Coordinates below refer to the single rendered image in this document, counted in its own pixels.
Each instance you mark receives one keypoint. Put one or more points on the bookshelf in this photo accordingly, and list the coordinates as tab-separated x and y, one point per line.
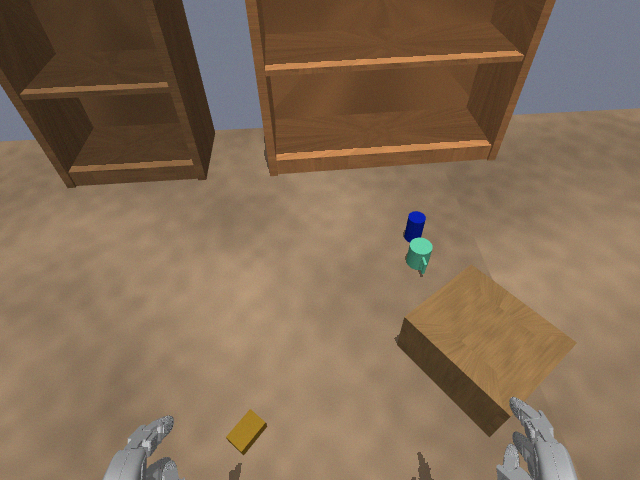
348	84
110	89

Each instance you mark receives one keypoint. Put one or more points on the right robot hand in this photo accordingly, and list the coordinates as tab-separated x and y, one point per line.
547	459

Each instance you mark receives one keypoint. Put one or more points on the left robot hand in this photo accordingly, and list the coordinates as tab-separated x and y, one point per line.
131	462

